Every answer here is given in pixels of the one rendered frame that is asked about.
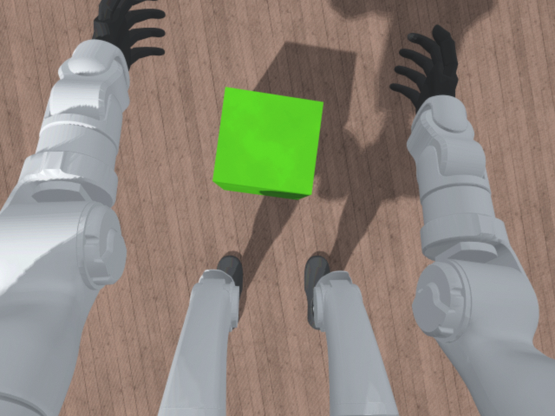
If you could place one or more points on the robot right hand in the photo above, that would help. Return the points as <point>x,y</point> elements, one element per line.
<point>440,70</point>

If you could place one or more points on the robot left foot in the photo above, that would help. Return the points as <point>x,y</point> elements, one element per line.
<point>233,267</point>

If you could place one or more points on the left robot shin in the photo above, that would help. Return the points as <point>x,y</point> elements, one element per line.
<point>213,274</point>

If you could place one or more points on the robot left hand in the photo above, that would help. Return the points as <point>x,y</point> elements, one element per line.
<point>114,21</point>

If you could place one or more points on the left robot forearm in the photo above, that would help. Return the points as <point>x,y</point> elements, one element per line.
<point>81,129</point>

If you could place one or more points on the right robot upper arm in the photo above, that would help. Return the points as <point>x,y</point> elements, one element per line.
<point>484,317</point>

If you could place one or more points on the left robot upper arm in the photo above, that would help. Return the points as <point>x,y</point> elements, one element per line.
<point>54,259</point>

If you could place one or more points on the carton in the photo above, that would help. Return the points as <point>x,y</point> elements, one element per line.
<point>267,144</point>

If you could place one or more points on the right robot forearm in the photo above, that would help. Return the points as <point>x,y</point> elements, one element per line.
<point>458,214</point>

